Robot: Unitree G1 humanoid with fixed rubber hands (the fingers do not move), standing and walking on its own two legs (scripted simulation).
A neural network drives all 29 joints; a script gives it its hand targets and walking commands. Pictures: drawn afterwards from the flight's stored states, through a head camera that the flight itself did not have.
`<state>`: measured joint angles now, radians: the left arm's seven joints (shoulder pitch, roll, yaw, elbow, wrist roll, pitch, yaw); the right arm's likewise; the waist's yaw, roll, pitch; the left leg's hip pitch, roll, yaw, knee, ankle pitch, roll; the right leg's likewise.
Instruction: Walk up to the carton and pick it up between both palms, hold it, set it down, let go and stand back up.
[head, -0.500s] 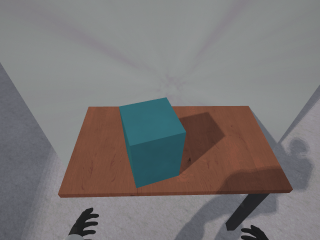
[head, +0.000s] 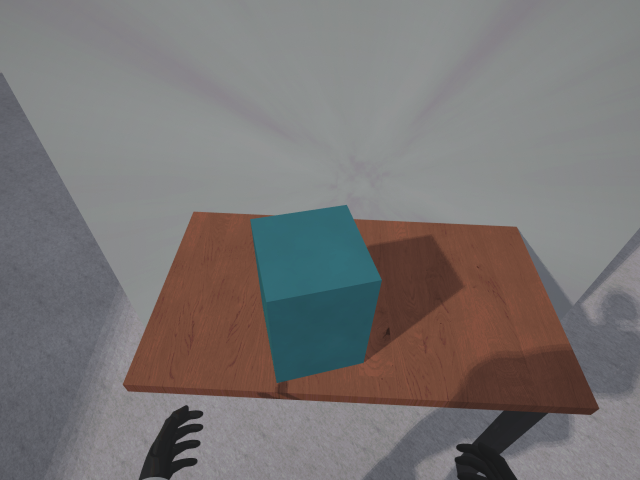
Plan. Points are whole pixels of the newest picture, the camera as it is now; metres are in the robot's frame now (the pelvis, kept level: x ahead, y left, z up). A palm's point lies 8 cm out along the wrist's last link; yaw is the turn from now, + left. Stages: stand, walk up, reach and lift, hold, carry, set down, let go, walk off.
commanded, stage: reach and lift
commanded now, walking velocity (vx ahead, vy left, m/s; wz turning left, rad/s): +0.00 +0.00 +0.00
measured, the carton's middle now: (310, 296) +0.45 +0.05 -0.06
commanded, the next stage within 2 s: none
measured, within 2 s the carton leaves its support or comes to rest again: neither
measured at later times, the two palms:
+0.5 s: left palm (185, 455) +0.19 +0.18 -0.05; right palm (508, 479) +0.19 -0.22 -0.07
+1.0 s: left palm (195, 429) +0.22 +0.18 -0.03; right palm (496, 420) +0.25 -0.21 -0.04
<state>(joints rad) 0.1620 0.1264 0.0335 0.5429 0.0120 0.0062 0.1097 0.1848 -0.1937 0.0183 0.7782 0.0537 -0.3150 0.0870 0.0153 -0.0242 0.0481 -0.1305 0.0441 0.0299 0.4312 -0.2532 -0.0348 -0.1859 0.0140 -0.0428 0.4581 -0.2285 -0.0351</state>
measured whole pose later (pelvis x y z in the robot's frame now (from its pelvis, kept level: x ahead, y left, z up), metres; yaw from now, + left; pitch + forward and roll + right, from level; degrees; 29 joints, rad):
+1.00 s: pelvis +0.01 -0.02 +0.00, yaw +0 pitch +1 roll +1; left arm 0.10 0.01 0.01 0.57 0.01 -0.32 0.20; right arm -0.04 -0.27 0.23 0.98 0.36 -0.62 0.12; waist 0.09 -0.04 -0.04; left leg -0.21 0.07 0.03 0.48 -0.29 -0.06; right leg -0.28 0.04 -0.05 0.52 -0.27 -0.06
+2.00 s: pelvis +0.01 -0.01 +0.00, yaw -1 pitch +3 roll +0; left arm -0.30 -0.03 0.12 0.39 0.04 0.18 0.25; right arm -0.51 -0.33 0.16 0.91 0.34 -0.17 0.08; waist 0.12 -0.02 -0.05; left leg -0.20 0.07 0.03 0.37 -0.22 -0.05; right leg -0.24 0.05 -0.04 0.35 -0.16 -0.05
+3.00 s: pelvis +0.01 +0.00 +0.00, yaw +0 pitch +14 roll -1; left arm -0.68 -0.02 0.28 0.83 0.08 0.02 0.20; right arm -0.91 -0.27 -0.01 1.24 0.19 -0.14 0.05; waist 0.19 0.01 -0.13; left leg -0.46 0.07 0.02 0.40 -0.20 -0.05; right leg -0.47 0.05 -0.05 0.34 -0.12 -0.05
